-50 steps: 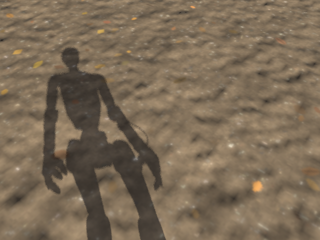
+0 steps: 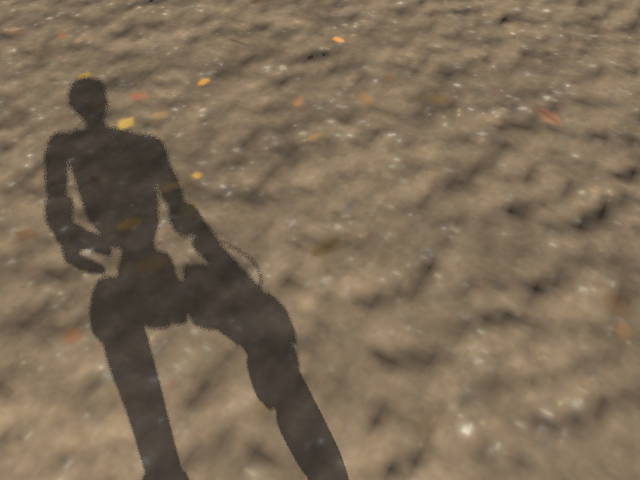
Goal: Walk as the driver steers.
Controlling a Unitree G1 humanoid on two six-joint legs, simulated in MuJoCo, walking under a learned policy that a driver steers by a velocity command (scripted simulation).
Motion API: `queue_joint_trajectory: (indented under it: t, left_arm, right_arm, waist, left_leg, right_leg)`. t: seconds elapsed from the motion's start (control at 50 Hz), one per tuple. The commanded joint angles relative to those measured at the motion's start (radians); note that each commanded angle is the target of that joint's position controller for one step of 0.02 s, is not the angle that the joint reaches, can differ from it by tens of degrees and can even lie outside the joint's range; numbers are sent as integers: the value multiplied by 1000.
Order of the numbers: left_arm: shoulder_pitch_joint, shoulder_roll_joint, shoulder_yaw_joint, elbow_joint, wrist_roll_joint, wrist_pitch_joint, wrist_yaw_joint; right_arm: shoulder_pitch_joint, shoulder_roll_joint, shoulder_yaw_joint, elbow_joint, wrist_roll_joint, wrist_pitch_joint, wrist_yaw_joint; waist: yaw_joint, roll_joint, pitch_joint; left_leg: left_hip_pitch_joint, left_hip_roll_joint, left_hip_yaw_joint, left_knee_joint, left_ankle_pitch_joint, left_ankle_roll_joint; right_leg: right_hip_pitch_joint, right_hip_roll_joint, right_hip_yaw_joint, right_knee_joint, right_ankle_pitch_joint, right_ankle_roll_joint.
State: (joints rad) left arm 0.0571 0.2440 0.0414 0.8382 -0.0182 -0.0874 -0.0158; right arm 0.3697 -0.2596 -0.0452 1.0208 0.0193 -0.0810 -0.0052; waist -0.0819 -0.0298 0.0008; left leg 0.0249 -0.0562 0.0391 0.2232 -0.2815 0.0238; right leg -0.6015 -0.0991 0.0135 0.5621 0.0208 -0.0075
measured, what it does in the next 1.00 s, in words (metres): walks ahead, turning right: right foot, then left foot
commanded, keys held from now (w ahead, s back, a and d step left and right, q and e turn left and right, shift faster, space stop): w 0.26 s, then w+e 0.74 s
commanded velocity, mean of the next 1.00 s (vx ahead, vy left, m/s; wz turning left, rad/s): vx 0.50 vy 0.00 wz -0.31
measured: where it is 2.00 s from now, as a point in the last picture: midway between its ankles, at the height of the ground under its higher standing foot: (450, 268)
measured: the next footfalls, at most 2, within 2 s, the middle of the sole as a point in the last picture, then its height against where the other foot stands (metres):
right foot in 0.06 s outside the picture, level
left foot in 0.60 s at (276, 469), level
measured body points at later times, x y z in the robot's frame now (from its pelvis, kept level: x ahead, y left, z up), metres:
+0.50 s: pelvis +0.27 -0.04 +0.01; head +0.30 -0.05 +0.45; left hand +0.25 +0.23 -0.13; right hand +0.47 -0.28 -0.10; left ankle +0.47 +0.11 -0.70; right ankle +0.18 -0.13 -0.74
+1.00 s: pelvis +0.53 -0.03 +0.00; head +0.55 -0.04 +0.45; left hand +0.79 +0.15 -0.09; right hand +0.45 -0.30 -0.13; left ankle +0.48 +0.10 -0.74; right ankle +0.64 -0.24 -0.69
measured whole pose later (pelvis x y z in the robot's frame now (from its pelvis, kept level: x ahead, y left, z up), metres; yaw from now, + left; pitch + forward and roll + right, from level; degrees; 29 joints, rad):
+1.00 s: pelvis +0.53 -0.03 +0.00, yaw -21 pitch +1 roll +3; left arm 0.13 0.27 0.08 0.76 -0.02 -0.03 -0.02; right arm 0.29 -0.27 -0.08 0.96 0.00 -0.09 -0.01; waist -0.08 -0.04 0.02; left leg 0.02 -0.01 0.23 0.22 -0.26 0.01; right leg -0.68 -0.13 0.02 0.76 -0.01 -0.03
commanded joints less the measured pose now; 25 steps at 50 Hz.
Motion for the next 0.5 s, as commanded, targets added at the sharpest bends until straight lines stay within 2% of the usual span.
queue_joint_trajectory:
  t: [0.02, 0.04, 0.06, 0.08, 0.1, 0.12, 0.14, 0.16, 0.18, 0.2, 0.22, 0.26, 0.32, 0.4, 0.46, 0.5]
  left_arm:
    - [-57, 97, 20, -80, -5, -23, -15]
    - [18, 122, 34, -63, -4, -26, -15]
    - [182, 171, 61, -12, -3, -27, -10]
    - [376, 257, 84, 25, 9, -25, -1]
    - [428, 318, 96, 55, 13, -20, -11]
    - [403, 207, 65, 39, 11, -23, -14]
    - [312, 166, 51, 19, 12, -27, -11]
    - [232, 149, 43, 1, 16, -27, -11]
    - [188, 126, 38, -4, 21, -28, -13]
    - [172, 105, 31, -1, 29, -30, -15]
    - [175, 96, 30, 7, 29, -31, -17]
    - [204, 115, 35, 26, 22, -36, -12]
    - [261, 137, 42, 51, 15, -27, 3]
    - [311, 153, 47, 69, 6, -14, 21]
    - [362, 153, 50, 90, -3, -6, 27]
    - [370, 157, 55, 96, -8, 2, 33]
  right_arm:
    - [16, -177, -39, -28, 4, 11, -6]
    - [-8, -179, -39, -35, 2, 17, -6]
    - [-10, -151, -29, -41, -6, 22, -5]
    - [5, -104, -7, -72, -28, 21, -5]
    - [120, 23, 26, -74, -18, -3, 5]
    - [58, -98, 1, -65, 6, -26, 7]
    - [-35, -147, -13, -93, 27, -41, 11]
    - [-81, -139, -12, -100, 23, -44, 4]
    - [-106, -129, -17, -103, 7, -39, 0]
    - [-94, -114, -20, -102, 2, -28, 1]
    - [-82, -93, -19, -98, 2, -15, 1]
    - [-91, -70, -18, -102, -3, 2, -1]
    - [-216, -71, -21, -152, -21, 2, -4]
    - [-362, -55, -15, -193, -15, -13, 5]
    - [-446, -57, -11, -219, -6, -22, 16]
    - [-474, -74, -13, -237, -2, -32, 25]
  waist:
    - [45, 91, 63]
    - [95, 98, 21]
    - [165, 79, -82]
    - [221, -44, -251]
    - [154, -326, -351]
    - [183, -192, -308]
    - [170, -131, -179]
    - [141, -48, -116]
    - [118, -24, -66]
    - [90, -41, -56]
    - [78, -47, -48]
    - [67, -35, -22]
    - [87, -11, 22]
    - [123, -27, 50]
    - [147, -39, 68]
    - [141, -49, 74]
  left_leg:
    - [-7, 321, -151, 10, 287, 154]
    - [-9, 300, -128, 105, 443, 136]
    - [-54, 240, -81, 305, 566, 109]
    - [-245, 171, -19, 641, 359, 69]
    - [-636, -16, -31, 951, -235, 13]
    - [-744, 35, -162, 1072, -281, 31]
    - [-799, 85, -149, 1084, -186, 51]
    - [-761, 138, -122, 1047, -93, 49]
    - [-726, 169, -116, 986, -36, 42]
    - [-666, 194, -121, 946, 3, 38]
    - [-637, 198, -115, 916, 20, 32]
    - [-652, 204, -102, 857, 53, 16]
    - [-733, 198, -94, 680, 174, -18]
    - [-671, 145, -73, 418, 355, -38]
    - [-632, 119, -73, 324, 377, -39]
    - [-616, 116, -96, 275, 354, -28]
  right_leg:
    - [45, 21, -13, -53, -94, -35]
    - [157, 50, -39, -76, -114, -56]
    - [375, 71, -52, -80, -114, -87]
    - [680, -115, 162, -59, -103, -157]
    - [979, -299, 642, -210, -326, -304]
    - [950, -281, 687, -273, -411, -271]
    - [831, -254, 535, -277, -343, -229]
    - [702, -218, 418, -297, -213, -215]
    - [599, -184, 335, -326, -125, -211]
    - [538, -157, 277, -354, -80, -201]
    - [508, -140, 242, -380, -53, -204]
    - [482, -133, 186, -412, 21, -218]
    - [492, -123, 165, -439, 61, -229]
    - [473, -75, 116, -441, 0, -197]
    - [499, -88, 137, -411, -30, -191]
    - [541, -113, 170, -369, -39, -182]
